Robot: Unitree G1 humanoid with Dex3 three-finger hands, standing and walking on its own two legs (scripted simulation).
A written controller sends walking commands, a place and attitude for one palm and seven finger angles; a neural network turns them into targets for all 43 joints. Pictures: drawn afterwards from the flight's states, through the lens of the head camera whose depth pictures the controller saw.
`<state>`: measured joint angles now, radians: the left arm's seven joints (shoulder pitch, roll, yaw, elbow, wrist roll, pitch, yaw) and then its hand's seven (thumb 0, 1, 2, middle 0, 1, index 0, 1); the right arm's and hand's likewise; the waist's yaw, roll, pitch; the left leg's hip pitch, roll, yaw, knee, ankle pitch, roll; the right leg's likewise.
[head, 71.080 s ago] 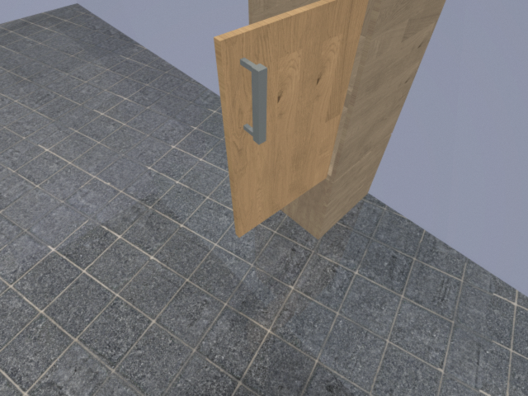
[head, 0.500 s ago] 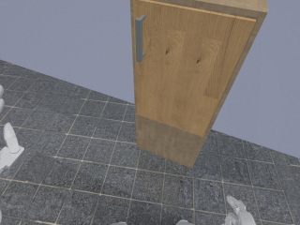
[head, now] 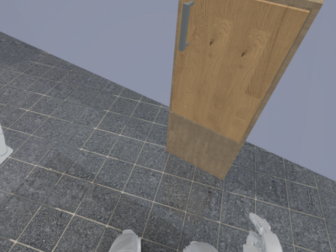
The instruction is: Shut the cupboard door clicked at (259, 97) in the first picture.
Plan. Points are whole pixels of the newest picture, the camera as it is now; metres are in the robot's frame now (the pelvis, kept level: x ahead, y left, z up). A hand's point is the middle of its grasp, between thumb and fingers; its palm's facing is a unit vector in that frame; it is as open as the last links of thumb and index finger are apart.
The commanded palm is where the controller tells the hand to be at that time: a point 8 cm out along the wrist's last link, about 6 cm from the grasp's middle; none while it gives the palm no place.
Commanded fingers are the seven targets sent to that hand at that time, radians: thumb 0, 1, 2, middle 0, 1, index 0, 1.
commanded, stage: stop stepping back and stand still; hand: left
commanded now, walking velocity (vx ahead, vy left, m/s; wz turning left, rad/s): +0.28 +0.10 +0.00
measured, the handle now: (186, 26) +0.81 -0.05 +0.17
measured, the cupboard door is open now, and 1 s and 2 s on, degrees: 0 0 0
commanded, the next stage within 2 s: let the arm hang, fingers relaxed in 1.48 s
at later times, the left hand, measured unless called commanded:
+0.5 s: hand out of the picture +0.16 +0.27 +0.22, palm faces +0.34 -0.81 -0.48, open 7.4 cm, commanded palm +0.11 +0.31 +0.22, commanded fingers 0.00 0.90 0.90 -0.20 -0.30 -0.20 -0.30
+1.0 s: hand out of the picture +0.19 +0.31 +0.22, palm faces +0.37 -0.81 -0.45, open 7.4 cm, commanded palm +0.12 +0.34 +0.22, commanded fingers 0.00 0.90 0.90 -0.20 -0.30 -0.20 -0.30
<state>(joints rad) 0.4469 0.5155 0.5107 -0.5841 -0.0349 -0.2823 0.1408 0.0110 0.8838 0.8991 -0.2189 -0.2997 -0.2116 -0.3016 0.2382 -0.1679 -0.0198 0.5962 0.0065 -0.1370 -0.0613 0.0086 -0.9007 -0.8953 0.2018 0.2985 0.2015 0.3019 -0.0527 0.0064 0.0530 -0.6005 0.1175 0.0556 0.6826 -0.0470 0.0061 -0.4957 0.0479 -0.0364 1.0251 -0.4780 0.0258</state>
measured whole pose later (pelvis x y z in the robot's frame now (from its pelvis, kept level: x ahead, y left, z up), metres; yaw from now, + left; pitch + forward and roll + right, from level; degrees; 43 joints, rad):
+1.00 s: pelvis -0.06 +0.07 +0.04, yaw -8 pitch +0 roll -1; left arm 0.49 0.42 0.45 -0.44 -0.02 -0.23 0.17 0.01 0.89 0.90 -0.21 -0.30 -0.21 -0.30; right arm 0.25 -0.17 0.04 0.64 0.00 -0.13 -0.06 0.01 -0.90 -0.90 0.20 0.30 0.20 0.30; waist -0.01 -0.01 -0.01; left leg -0.30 0.03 0.08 0.55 -0.25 0.01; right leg -0.25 0.02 -0.03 0.52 -0.27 -0.02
